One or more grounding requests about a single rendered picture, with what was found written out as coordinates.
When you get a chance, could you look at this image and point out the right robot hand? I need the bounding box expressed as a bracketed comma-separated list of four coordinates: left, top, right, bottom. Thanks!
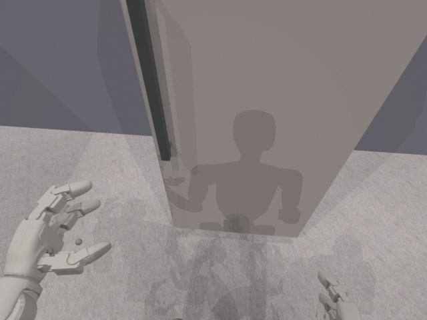
[312, 271, 362, 320]

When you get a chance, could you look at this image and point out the robot left forearm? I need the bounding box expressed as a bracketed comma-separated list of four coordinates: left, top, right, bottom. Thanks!
[0, 275, 43, 320]

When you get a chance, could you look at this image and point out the left robot hand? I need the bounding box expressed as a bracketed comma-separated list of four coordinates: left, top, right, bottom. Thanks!
[3, 181, 112, 283]

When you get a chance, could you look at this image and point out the fridge door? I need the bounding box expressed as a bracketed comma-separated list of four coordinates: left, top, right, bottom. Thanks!
[121, 0, 427, 238]

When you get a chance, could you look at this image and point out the handle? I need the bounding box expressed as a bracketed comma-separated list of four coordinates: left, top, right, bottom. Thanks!
[126, 0, 171, 161]

